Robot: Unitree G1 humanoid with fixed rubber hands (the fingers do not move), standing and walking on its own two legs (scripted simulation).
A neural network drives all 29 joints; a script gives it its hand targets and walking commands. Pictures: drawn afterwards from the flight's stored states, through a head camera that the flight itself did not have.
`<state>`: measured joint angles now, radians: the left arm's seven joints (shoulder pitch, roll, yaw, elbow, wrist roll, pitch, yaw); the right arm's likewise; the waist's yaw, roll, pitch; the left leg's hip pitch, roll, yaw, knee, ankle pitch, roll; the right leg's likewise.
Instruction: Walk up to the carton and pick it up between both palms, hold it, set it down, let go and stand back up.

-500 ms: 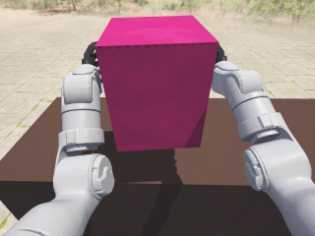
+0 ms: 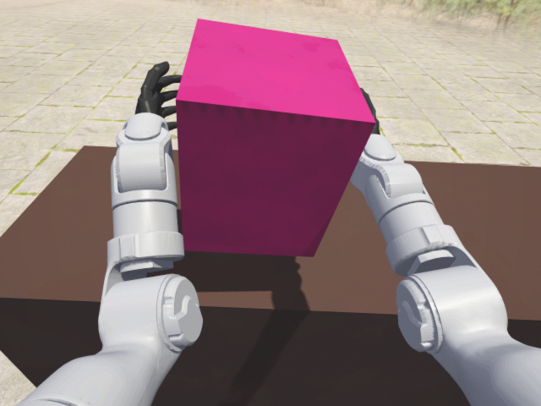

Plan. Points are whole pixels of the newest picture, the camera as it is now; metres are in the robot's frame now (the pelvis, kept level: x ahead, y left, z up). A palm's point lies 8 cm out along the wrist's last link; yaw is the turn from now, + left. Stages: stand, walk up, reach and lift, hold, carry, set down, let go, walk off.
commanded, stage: set down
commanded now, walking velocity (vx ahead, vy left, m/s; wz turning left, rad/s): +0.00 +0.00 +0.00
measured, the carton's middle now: (259, 146) +0.40 +0.01 +0.23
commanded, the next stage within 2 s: none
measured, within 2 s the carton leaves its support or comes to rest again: neither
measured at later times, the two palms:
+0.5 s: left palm (163, 141) +0.38 +0.14 +0.25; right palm (363, 159) +0.38 -0.15 +0.22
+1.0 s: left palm (174, 167) +0.39 +0.13 +0.20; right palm (362, 176) +0.39 -0.16 +0.18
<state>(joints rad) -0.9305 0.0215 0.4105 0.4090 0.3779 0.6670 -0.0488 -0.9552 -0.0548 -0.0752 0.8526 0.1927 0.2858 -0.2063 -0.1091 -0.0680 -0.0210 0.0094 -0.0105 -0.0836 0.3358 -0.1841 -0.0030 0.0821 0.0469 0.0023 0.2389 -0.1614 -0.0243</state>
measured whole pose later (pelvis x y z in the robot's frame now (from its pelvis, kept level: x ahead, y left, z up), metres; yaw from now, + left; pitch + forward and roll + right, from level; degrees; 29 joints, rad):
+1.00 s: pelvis +0.00 -0.01 +0.00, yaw -1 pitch -6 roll +0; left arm -0.81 -0.06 0.38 0.45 0.35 0.55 0.06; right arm -0.86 -0.05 -0.16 0.92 0.06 0.15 -0.12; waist -0.05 -0.05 0.00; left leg -0.06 0.00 -0.05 0.32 -0.17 -0.01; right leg -0.02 0.04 -0.03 0.28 -0.16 -0.03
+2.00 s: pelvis +0.00 -0.01 +0.00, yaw -3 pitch -1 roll +0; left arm -0.72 -0.14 0.41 0.55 0.35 0.35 0.10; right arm -0.79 -0.03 -0.31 1.00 -0.12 0.00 -0.03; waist 0.02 -0.03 -0.02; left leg -0.13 0.02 0.00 0.30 -0.14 -0.02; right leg -0.11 0.04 -0.03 0.28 -0.14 -0.04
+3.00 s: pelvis +0.00 +0.00 +0.00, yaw -4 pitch -2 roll +0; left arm -0.65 -0.20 0.47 0.51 0.42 0.26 0.06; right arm -0.74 0.03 -0.48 0.92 -0.27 -0.07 0.04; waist 0.03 -0.04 0.02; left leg -0.09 0.01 0.04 0.27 -0.14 0.00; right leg -0.09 0.02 -0.04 0.29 -0.15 -0.03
